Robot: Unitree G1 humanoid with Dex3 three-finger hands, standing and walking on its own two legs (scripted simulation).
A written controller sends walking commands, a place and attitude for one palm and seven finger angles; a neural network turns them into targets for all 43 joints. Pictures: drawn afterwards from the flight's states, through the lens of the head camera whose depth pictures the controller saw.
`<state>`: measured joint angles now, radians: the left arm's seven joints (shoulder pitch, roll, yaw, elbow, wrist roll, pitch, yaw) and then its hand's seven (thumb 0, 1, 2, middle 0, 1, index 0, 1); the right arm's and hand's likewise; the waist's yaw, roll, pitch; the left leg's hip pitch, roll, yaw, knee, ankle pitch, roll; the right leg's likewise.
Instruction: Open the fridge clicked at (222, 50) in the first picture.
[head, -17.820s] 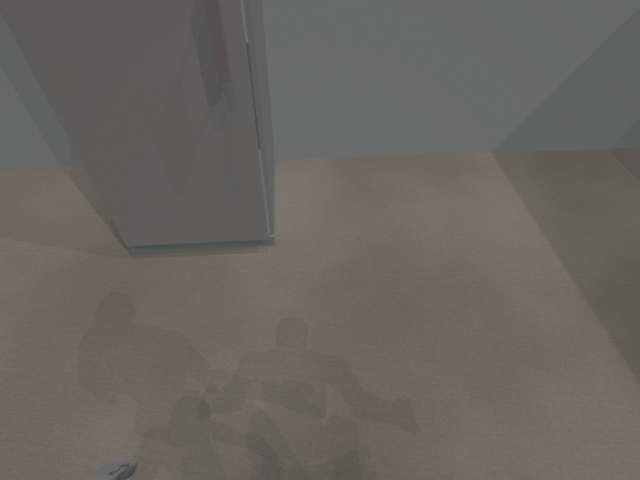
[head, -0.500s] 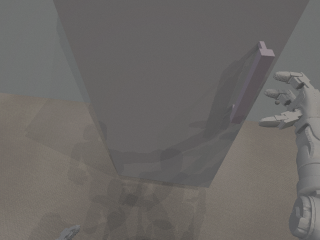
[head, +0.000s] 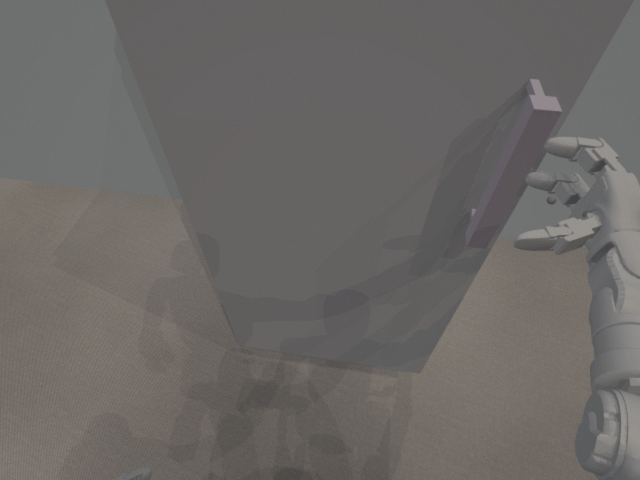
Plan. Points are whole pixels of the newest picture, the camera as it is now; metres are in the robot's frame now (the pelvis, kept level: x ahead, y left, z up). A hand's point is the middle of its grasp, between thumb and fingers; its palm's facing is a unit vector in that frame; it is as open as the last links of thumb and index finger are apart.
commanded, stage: feel for the door with the fingertips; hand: right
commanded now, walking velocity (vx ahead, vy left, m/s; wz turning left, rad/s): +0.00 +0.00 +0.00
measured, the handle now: (501, 172) +0.49 -0.17 +0.14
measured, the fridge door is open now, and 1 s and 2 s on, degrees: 0 0 0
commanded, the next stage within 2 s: slide the fingers in behind the handle in 0.62 s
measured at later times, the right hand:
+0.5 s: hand (538, 196) +0.44 -0.20 +0.15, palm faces +0.06 +1.00 -0.01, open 14.0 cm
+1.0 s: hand (539, 189) +0.45 -0.20 +0.15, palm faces +0.03 +1.00 +0.00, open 13.7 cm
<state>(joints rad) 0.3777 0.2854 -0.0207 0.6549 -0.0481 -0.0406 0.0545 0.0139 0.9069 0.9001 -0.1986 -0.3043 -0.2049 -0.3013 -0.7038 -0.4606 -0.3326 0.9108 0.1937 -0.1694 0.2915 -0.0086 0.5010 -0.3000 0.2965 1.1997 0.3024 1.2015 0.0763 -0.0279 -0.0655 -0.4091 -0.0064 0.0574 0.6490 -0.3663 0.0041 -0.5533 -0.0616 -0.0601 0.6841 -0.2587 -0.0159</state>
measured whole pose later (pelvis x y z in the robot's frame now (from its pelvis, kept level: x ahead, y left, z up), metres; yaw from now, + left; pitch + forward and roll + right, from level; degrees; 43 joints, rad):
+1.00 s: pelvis -0.01 +0.00 +0.00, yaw +0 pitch +8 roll +2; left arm 0.39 0.28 -0.02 0.67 -0.04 -0.04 0.04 0.01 0.91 0.90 -0.20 -0.30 -0.20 -0.30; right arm -0.81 -0.46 -0.33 1.04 0.16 -0.21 0.25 -0.01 0.50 -0.30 0.36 1.25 0.35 1.22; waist 0.09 -0.03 -0.07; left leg -0.45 -0.01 0.06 0.68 -0.36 0.01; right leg -0.59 -0.06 -0.05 0.70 -0.25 -0.01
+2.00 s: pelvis +0.00 +0.01 +0.00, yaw +0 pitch +7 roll +2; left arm 0.36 0.28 -0.02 0.65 -0.04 -0.03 0.04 0.01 0.91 0.90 -0.20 -0.30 -0.20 -0.30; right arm -0.73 -0.42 -0.32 0.93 0.17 -0.17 0.23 -0.01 0.50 -0.30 0.34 1.22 0.33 1.22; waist 0.08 -0.03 -0.07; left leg -0.42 -0.01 0.06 0.66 -0.37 0.01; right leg -0.56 -0.07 -0.05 0.69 -0.26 -0.01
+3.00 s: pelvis +0.00 +0.00 +0.00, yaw +0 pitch +7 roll +2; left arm 0.34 0.28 -0.03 0.64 -0.05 -0.03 0.06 0.01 0.91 0.90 -0.20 -0.30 -0.21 -0.30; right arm -0.66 -0.47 -0.35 0.87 0.20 -0.15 0.30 -0.01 0.50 -0.30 0.30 1.20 0.30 1.20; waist 0.07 -0.02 -0.07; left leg -0.39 -0.01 0.06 0.64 -0.36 0.00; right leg -0.55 -0.06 -0.05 0.69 -0.26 -0.02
